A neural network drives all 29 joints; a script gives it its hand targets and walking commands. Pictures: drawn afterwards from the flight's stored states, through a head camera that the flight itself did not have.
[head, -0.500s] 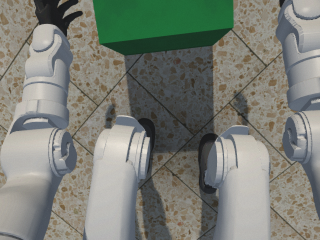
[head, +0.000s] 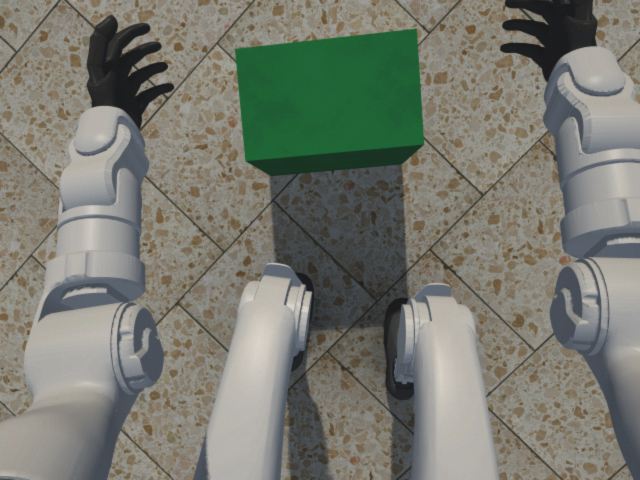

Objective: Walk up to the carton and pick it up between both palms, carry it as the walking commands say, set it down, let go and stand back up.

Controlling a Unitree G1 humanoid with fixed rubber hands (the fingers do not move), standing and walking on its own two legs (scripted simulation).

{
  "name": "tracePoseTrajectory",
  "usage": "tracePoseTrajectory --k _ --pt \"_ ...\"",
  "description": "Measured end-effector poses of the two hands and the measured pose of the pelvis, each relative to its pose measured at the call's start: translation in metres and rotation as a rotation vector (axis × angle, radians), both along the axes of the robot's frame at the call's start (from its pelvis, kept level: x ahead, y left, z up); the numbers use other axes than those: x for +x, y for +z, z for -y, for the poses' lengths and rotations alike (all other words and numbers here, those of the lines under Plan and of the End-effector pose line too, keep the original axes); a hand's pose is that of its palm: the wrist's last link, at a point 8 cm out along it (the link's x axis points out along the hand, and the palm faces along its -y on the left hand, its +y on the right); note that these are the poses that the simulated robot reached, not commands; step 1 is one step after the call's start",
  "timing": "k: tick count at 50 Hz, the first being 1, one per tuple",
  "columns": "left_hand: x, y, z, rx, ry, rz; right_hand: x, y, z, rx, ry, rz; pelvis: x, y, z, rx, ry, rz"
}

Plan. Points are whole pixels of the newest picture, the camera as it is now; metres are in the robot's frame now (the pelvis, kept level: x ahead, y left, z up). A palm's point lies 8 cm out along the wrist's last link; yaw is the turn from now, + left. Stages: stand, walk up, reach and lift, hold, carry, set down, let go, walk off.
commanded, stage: set down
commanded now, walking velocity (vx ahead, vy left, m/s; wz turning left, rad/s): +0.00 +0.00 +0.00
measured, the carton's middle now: (331, 115) +0.55 +0.07 -0.39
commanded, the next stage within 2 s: let go in 0.64 s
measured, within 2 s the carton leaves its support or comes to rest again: neither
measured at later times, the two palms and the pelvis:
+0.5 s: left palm out of the picture +0.46 +0.29 +0.05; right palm out of the picture +0.56 -0.17 +0.04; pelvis +0.02 +0.00 +0.13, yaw +0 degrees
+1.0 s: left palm out of the picture +0.39 +0.28 +0.10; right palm out of the picture +0.45 -0.18 +0.10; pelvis +0.06 +0.01 +0.21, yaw +0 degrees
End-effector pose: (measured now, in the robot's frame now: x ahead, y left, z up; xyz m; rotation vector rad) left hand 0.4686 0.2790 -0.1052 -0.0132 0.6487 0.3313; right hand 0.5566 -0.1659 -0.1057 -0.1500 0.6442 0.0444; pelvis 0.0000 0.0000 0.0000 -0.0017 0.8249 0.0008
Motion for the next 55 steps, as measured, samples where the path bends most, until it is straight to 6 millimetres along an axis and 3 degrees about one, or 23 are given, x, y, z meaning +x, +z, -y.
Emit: tracePoseTrajectory --k 27,32,38,42,46,50,55 --pt "-0.006 0.162 -0.007 -0.019 0.003 0.02 0.001 0.161 0.003 0.015 0.026 -0.009 0.026 0.141 0.0 0.004 -0.008 0.038" --pt "-0.008 0.179 -0.005 -0.015 0.004 -0.005 -0.001 0.176 0.002 0.015 0.027 -0.035 0.034 0.162 -0.001 0.005 -0.009 0.047" --pt "-0.008 0.181 0.0 0.006 -0.03 -0.03 -0.007 0.18 0.004 -0.007 0.004 -0.04 0.041 0.174 0.0 -0.001 -0.006 0.043" --pt "-0.02 0.179 0.003 0.033 -0.099 -0.061 -0.026 0.179 0.011 -0.049 -0.021 -0.041 0.047 0.181 -0.001 -0.007 -0.003 0.049" --pt "-0.049 0.186 0.003 0.052 -0.187 -0.115 -0.065 0.184 0.017 -0.071 -0.055 -0.064 0.055 0.194 -0.002 -0.012 -0.002 0.089" --pt "-0.078 0.209 -0.002 0.056 -0.23 -0.151 -0.102 0.202 0.018 -0.068 -0.07 -0.083 0.064 0.21 -0.005 -0.013 0.005 0.164" --pt "-0.107 0.247 -0.001 0.05 -0.25 -0.154 -0.132 0.233 0.02 -0.064 -0.067 -0.092 0.076 0.23 -0.01 -0.01 0.012 0.287"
